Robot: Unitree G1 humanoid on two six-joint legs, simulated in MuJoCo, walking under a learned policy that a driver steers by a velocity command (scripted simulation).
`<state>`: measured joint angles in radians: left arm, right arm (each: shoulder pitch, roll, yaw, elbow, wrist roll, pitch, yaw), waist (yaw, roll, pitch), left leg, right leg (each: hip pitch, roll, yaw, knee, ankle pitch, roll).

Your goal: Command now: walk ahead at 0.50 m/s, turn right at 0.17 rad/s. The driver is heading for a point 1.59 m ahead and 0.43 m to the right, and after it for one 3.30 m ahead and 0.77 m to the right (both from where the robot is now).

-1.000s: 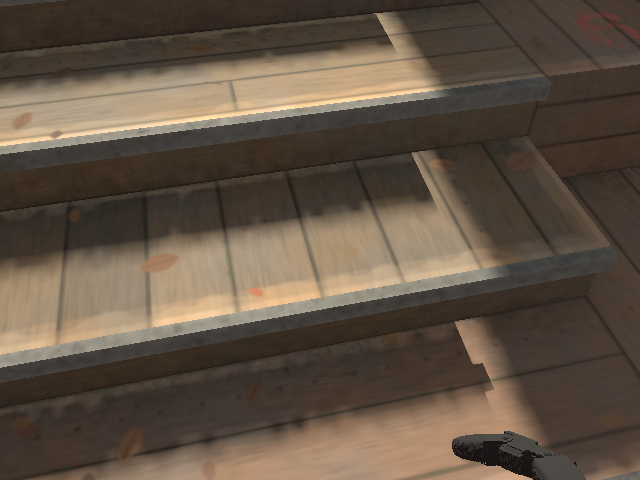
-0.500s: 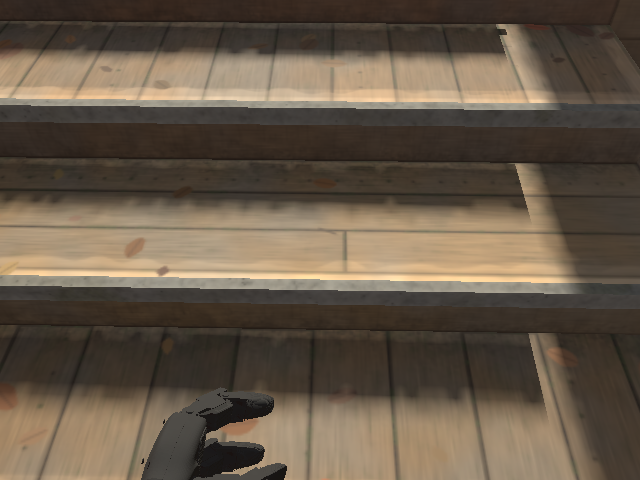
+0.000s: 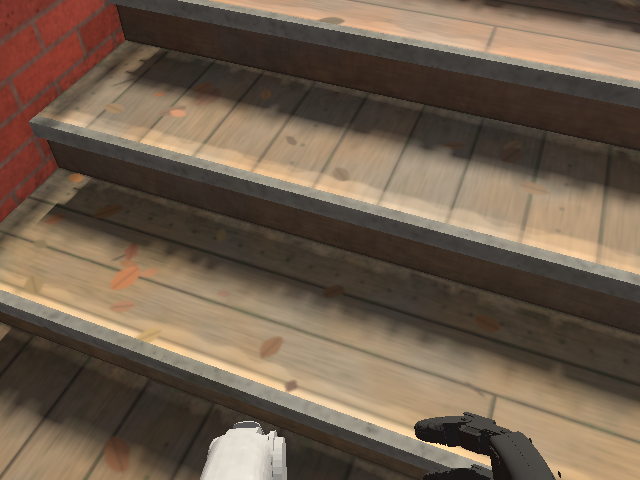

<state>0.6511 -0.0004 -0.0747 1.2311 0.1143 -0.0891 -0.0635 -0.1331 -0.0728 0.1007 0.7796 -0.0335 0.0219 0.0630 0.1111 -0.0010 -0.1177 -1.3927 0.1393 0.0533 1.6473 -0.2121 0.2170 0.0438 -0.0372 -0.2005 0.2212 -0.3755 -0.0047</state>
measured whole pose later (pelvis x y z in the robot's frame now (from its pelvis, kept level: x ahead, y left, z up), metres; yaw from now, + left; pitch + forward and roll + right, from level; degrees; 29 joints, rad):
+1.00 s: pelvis +0.58 -0.10 +0.29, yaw -31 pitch +5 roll -1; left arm 0.49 0.14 0.00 1.14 0.09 -0.09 -0.04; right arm 0.06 -0.20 0.02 0.84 -0.05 -0.08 0.04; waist 0.05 0.03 -0.14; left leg -1.23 0.02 -0.12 1.97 -0.23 0.13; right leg -0.38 0.14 0.08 0.66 -0.37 -0.10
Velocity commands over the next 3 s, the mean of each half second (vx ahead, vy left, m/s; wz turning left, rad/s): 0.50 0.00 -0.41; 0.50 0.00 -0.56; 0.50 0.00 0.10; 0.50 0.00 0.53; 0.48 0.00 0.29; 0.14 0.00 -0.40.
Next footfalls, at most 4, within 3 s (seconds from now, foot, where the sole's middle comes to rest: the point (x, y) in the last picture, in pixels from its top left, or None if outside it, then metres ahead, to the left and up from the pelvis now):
0.08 left None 0.28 0.15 -0.62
0.66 right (486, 413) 0.55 -0.18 -0.47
1.20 left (466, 189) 0.94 -0.14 -0.32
1.82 right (636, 52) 1.21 -0.47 -0.17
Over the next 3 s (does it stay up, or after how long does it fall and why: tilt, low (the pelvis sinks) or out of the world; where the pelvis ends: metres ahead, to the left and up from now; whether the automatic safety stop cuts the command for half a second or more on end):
stays up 1.57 -0.36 0.75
